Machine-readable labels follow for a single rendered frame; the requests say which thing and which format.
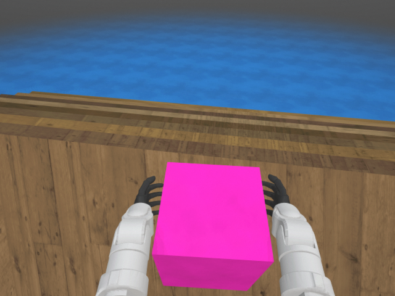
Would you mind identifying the robot left forearm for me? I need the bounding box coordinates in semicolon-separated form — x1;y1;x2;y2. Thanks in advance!
95;203;154;296

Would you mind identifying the carton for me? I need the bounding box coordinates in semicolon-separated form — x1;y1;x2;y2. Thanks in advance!
152;162;274;291

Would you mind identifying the robot right forearm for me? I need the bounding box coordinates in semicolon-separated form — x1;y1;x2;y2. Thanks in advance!
272;203;335;296

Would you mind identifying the right robot hand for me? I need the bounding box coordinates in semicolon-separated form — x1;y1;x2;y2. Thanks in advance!
262;174;290;217

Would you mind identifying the left robot hand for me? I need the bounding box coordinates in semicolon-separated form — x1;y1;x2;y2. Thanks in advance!
134;176;164;216

